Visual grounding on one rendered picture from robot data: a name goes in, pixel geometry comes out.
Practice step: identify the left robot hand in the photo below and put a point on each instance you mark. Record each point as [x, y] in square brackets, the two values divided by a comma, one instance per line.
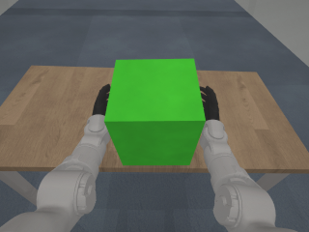
[101, 102]

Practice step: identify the right robot forearm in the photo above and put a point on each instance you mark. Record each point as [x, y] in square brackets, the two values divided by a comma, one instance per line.
[219, 159]

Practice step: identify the right robot hand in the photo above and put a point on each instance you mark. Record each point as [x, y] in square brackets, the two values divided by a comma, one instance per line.
[210, 103]

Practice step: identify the robot right upper arm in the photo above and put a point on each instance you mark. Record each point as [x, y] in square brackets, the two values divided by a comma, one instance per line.
[242, 208]

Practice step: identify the table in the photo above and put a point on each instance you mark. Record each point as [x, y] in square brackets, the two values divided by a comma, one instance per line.
[43, 119]

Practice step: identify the robot left upper arm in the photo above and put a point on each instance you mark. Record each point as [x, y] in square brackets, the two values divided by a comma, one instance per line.
[64, 197]

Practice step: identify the left robot forearm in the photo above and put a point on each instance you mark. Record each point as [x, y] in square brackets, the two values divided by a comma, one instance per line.
[90, 150]

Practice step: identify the carton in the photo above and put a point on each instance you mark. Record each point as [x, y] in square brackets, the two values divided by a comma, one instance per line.
[155, 113]

